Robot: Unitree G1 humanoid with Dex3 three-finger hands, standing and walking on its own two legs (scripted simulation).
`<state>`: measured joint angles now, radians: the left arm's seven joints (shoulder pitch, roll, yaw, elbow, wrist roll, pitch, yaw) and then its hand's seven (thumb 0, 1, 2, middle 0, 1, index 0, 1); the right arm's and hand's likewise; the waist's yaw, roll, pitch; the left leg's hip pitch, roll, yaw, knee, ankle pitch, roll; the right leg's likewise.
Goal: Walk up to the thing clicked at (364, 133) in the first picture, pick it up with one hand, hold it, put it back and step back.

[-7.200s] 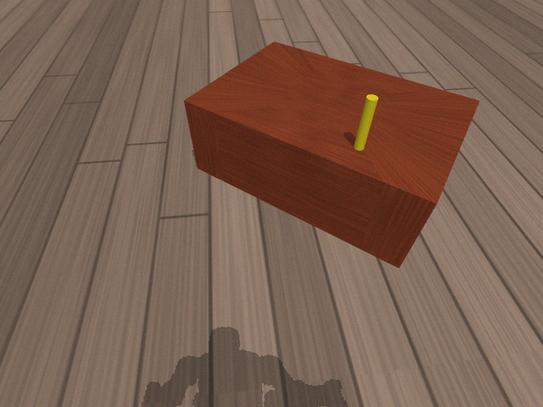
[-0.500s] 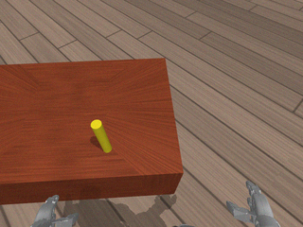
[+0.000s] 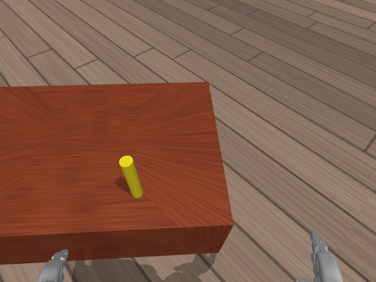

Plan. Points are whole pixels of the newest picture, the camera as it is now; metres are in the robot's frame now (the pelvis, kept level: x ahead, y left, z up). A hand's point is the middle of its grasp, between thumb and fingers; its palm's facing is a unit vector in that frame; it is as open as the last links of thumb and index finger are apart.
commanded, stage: go down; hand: left
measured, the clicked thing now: (132, 178) +0.47 +0.18 -0.22
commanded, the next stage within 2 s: none
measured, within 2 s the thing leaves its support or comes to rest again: neither
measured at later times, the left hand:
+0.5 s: hand out of the picture +0.15 +0.25 -0.10, palm faces +0.08 -0.95 -0.31, open 17.4 cm
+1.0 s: hand (43, 219) +0.27 +0.31 -0.03, palm faces +0.16 -0.96 -0.22, open 17.4 cm
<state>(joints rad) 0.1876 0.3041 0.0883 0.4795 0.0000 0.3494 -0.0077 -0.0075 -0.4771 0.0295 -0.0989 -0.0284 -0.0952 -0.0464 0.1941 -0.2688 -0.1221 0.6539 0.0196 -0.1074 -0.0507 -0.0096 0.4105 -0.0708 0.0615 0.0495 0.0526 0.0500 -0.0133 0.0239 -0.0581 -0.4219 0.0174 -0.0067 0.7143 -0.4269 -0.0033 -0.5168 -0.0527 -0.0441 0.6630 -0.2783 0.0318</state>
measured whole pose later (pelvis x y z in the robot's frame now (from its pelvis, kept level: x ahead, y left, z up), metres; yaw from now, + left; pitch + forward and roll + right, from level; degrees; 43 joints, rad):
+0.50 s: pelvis +0.00 +0.00 -0.01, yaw +1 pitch +8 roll -1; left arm 0.27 0.33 0.14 0.31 -0.01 0.42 -0.05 -0.01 -0.57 0.04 -0.10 -0.04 -0.09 -0.06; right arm 0.29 -0.25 -0.10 0.50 0.02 -0.13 -0.06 -0.01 0.51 -0.05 0.06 0.05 0.05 0.05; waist -0.02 0.02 -0.09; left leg -0.48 0.02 -0.02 0.79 -0.46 -0.01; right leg -0.57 -0.06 -0.06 0.74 -0.32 0.03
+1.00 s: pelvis -0.02 -0.01 -0.01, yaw +1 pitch +8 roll -1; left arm -0.17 0.56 0.33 0.69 -0.07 0.24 -0.28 -0.01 -0.52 0.03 -0.07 -0.02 -0.08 -0.03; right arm 0.37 -0.24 -0.01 0.38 0.03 -0.20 -0.08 -0.01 0.54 -0.04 0.06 0.05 0.05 0.05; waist -0.05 0.00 -0.09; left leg -0.49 0.02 -0.03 0.81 -0.44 -0.01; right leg -0.58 -0.05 -0.06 0.75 -0.30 0.02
